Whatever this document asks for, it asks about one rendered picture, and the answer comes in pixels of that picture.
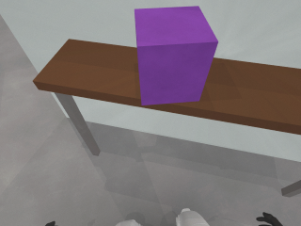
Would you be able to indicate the right robot shin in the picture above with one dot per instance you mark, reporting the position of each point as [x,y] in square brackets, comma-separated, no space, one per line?
[185,209]

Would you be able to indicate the robot right thigh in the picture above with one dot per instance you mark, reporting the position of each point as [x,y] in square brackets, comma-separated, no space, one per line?
[190,218]

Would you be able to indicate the robot right hand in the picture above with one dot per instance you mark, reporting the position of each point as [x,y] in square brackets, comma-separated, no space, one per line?
[269,219]

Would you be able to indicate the table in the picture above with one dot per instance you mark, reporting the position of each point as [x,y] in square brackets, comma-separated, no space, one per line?
[247,93]

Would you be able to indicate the carton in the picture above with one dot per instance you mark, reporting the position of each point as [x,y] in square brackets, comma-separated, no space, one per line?
[175,50]

